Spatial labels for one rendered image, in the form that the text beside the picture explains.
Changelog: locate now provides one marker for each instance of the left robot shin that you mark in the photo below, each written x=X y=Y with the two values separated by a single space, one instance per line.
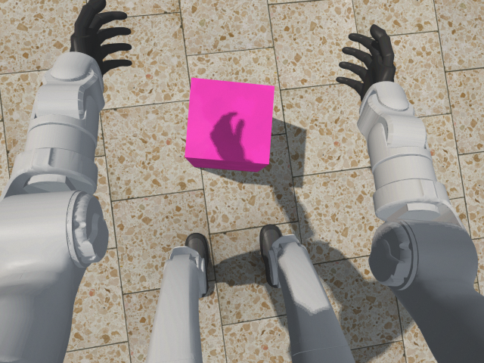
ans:
x=180 y=250

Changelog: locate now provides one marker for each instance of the robot right hand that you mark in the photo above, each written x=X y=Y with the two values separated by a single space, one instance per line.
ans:
x=380 y=64

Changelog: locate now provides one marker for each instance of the right robot forearm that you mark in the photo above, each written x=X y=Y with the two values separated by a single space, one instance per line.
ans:
x=401 y=162

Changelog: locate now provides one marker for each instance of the left robot upper arm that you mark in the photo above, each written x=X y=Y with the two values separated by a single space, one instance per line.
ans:
x=47 y=241

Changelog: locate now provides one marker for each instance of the carton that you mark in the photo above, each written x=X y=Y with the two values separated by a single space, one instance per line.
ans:
x=229 y=125

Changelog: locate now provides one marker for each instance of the right robot upper arm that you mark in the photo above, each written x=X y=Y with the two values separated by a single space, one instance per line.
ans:
x=431 y=268

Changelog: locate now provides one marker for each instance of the robot left thigh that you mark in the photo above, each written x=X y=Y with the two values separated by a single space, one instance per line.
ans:
x=175 y=335

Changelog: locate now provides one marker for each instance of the robot left hand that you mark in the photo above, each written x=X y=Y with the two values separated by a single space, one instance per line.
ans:
x=88 y=36

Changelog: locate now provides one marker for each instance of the left robot forearm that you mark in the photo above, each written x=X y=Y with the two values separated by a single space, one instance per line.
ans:
x=63 y=130

